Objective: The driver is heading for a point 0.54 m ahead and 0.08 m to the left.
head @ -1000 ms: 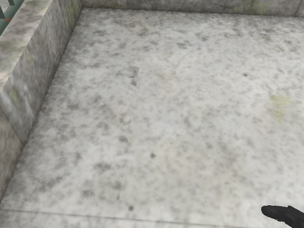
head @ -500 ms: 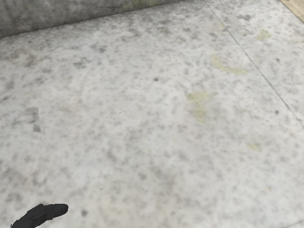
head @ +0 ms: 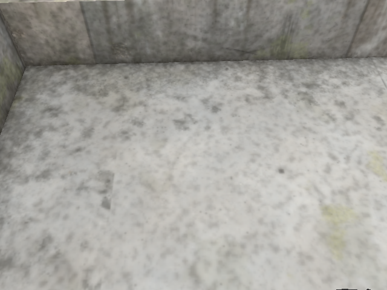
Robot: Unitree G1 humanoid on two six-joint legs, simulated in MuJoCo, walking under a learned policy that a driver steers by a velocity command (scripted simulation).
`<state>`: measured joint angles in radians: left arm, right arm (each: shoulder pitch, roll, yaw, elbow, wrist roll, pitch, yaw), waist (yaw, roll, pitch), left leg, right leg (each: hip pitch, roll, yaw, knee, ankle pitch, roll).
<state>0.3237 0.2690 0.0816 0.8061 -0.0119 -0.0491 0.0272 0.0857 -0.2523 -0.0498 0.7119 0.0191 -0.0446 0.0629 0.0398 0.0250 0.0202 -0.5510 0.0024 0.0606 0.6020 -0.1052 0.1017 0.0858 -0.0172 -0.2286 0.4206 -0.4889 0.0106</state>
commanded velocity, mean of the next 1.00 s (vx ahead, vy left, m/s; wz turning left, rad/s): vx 0.36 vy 0.00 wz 0.36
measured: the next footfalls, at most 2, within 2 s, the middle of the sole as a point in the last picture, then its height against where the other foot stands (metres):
right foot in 0.48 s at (228, 279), level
left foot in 0.88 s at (149, 273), level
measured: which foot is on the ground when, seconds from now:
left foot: down 0.00-0.48, up 0.50-0.86, down 0.88-1.00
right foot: down 0.00-0.02, up 0.04-0.46, down 0.48-1.00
